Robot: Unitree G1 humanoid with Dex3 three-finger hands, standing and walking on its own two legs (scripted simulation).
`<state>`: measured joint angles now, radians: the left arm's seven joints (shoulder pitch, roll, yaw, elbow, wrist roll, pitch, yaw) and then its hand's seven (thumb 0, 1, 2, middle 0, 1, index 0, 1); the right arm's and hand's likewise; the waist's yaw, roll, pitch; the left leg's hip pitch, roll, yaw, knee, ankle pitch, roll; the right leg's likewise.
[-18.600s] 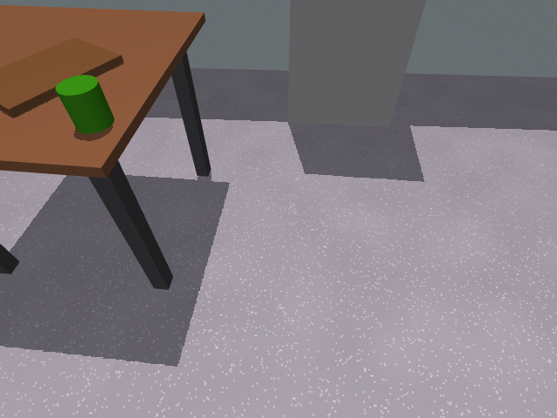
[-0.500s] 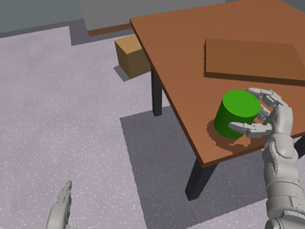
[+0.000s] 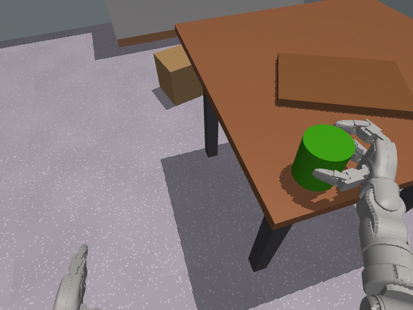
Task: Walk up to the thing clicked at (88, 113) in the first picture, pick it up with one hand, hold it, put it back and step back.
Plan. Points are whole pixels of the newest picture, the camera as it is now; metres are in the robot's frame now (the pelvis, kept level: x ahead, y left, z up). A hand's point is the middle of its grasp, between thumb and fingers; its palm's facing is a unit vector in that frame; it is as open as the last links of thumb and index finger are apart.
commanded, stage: settle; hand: right
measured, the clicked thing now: (323, 153) +0.42 -0.20 +0.07
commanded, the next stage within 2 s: lift in 0.64 s
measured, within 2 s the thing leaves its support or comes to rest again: neither
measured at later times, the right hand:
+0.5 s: hand (352, 139) +0.40 -0.23 +0.13, palm faces +0.24 +0.97 -0.01, open 11.9 cm
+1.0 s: hand (358, 132) +0.38 -0.22 +0.16, palm faces +0.24 +0.97 -0.02, open 11.9 cm
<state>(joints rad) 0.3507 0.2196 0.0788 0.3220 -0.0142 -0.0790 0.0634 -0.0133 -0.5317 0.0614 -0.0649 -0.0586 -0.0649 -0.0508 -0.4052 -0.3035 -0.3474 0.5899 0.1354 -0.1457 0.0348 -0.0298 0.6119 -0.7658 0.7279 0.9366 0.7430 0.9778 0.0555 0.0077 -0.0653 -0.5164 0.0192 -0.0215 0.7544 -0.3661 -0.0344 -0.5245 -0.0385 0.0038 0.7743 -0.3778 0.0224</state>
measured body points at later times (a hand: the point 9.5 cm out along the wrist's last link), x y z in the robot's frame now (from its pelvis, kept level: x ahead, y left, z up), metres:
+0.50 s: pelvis +0.01 +0.00 +0.01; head +0.02 +0.00 +0.46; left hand +0.16 +0.26 -0.05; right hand +0.38 -0.28 +0.13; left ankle +0.01 +0.14 -0.71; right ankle +0.01 -0.13 -0.71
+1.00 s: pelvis +0.00 +0.00 +0.02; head +0.00 +0.01 +0.47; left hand +0.16 +0.26 -0.05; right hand +0.36 -0.27 +0.17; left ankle +0.01 +0.14 -0.71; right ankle +0.01 -0.13 -0.71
